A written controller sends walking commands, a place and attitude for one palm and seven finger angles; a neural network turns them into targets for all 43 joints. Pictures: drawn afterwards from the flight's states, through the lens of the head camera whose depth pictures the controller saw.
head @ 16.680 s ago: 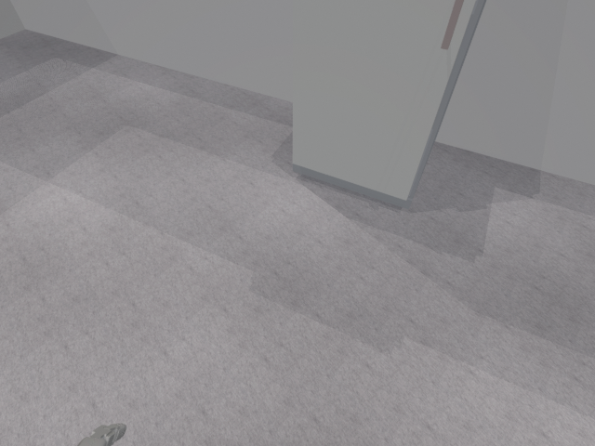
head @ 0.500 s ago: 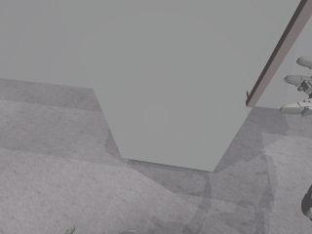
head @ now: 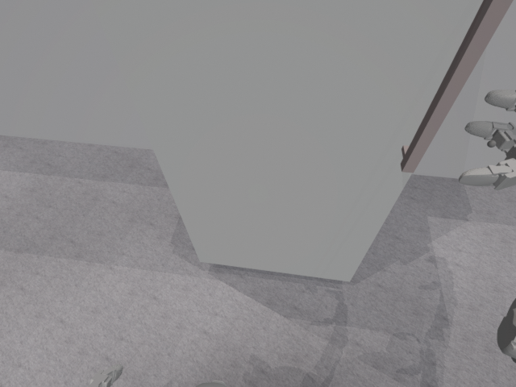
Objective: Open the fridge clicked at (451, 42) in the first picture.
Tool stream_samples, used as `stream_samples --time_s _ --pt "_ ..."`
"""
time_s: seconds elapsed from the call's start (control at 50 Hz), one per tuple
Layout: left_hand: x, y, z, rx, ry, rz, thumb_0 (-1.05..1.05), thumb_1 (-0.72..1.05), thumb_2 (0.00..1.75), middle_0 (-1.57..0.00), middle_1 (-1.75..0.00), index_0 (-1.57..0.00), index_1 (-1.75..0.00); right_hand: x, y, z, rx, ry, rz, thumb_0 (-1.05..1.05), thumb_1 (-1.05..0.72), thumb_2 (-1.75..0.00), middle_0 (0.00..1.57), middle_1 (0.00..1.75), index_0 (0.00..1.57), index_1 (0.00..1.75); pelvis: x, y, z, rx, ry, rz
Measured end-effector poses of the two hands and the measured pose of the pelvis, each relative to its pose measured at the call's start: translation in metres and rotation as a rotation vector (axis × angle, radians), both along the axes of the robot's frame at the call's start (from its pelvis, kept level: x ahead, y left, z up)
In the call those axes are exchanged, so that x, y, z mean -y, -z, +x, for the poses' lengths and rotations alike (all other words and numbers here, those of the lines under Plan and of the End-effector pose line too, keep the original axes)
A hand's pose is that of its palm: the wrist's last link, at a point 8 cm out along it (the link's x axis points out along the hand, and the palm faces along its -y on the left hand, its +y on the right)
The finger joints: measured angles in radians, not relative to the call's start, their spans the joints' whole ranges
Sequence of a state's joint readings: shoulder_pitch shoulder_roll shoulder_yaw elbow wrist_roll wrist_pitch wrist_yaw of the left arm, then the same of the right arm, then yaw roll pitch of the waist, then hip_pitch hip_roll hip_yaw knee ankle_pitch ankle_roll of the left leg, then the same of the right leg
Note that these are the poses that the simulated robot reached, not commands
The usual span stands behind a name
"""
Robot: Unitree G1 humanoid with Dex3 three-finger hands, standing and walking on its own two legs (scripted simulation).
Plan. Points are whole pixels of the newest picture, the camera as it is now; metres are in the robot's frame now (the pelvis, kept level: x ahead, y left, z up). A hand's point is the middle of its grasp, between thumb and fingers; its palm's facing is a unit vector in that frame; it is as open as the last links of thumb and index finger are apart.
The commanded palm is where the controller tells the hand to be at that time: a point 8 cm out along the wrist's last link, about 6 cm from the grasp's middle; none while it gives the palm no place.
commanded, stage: feel for the door with the fingertips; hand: right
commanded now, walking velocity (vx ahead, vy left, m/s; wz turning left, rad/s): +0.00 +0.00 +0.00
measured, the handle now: (443, 88) +0.54 -0.20 +0.18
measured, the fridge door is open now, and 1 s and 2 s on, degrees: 0 0 0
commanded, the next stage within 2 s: slide the fingers in behind the handle in 0.82 s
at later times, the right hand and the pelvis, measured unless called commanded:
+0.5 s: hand (452, 131) +0.48 -0.22 +0.15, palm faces +0.06 +1.00 +0.00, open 13.9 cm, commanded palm +0.46 -0.28 +0.15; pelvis +0.00 +0.00 +0.00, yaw +1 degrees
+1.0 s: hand (461, 127) +0.49 -0.23 +0.15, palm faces +0.06 +1.00 -0.01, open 13.6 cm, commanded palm +0.47 -0.27 +0.15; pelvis +0.00 +0.00 +0.00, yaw +0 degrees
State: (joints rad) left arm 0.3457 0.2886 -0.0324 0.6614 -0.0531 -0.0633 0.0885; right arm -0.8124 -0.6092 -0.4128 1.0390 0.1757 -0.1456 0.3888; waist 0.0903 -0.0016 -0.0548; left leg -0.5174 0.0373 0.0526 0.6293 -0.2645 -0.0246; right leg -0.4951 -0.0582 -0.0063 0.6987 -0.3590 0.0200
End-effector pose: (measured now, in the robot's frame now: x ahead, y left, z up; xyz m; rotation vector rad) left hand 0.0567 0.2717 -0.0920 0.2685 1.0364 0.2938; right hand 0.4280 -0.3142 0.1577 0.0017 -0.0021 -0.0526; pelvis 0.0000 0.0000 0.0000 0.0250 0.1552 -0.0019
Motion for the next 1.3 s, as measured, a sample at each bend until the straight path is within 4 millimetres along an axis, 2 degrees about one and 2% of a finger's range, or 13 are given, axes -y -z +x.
stream_samples --time_s 0.14,0.28,0.4,0.68,0.82,1.04,1.3 --pt "0.001 0.004 -0.009 -0.025 -0.002 -0.008 0.01 0.91 0.90 -0.20 -0.30 -0.20 -0.30 -0.016 0.002 0.004 -0.012 -0.027 -0.003 -0.01 0.50 -0.30 0.30 1.20 0.30 1.20 0.000 0.000 -0.002 -0.004 0.005 0.000" --pt "0.003 0.005 -0.016 -0.031 -0.019 -0.018 0.01 0.91 0.90 -0.20 -0.30 -0.20 -0.30 -0.036 0.011 0.018 -0.031 -0.017 0.003 -0.01 0.50 -0.30 0.30 1.20 0.30 1.20 -0.001 0.001 -0.002 -0.014 -0.003 -0.003" --pt "0.004 0.007 -0.022 -0.040 -0.045 -0.031 0.01 0.91 0.90 -0.20 -0.30 -0.20 -0.30 -0.047 0.010 0.027 -0.015 -0.016 0.005 -0.02 0.50 -0.30 0.30 1.20 0.30 1.20 -0.002 0.000 0.001 -0.019 -0.017 -0.005" --pt "-0.004 0.005 -0.030 -0.089 -0.061 -0.010 0.01 0.91 0.90 -0.20 -0.30 -0.20 -0.30 -0.029 0.006 0.033 -0.040 0.004 -0.001 -0.01 0.50 -0.30 0.30 1.20 0.30 1.20 -0.003 0.000 0.007 -0.027 -0.013 -0.001" --pt "-0.004 0.004 -0.027 -0.099 -0.045 0.004 0.01 0.91 0.90 -0.20 -0.30 -0.20 -0.30 -0.030 0.008 0.036 -0.025 0.000 -0.004 -0.01 0.50 -0.30 0.30 1.20 0.30 1.21 0.000 0.000 0.007 -0.038 -0.004 0.002" --pt "0.005 0.007 -0.025 -0.094 -0.022 -0.012 0.01 0.91 0.90 -0.20 -0.30 -0.20 -0.30 -0.027 0.007 0.039 -0.035 0.004 -0.008 -0.01 0.50 -0.30 0.34 1.22 0.35 1.26 0.002 0.002 0.004 -0.050 0.005 0.005" --pt "0.009 0.008 -0.029 -0.068 -0.055 -0.035 0.01 0.91 0.90 -0.20 -0.30 -0.20 -0.30 -0.038 0.008 0.032 -0.015 -0.013 0.003 -0.01 0.50 -0.30 0.30 1.20 0.31 1.21 0.003 0.001 0.005 -0.030 -0.018 0.001"
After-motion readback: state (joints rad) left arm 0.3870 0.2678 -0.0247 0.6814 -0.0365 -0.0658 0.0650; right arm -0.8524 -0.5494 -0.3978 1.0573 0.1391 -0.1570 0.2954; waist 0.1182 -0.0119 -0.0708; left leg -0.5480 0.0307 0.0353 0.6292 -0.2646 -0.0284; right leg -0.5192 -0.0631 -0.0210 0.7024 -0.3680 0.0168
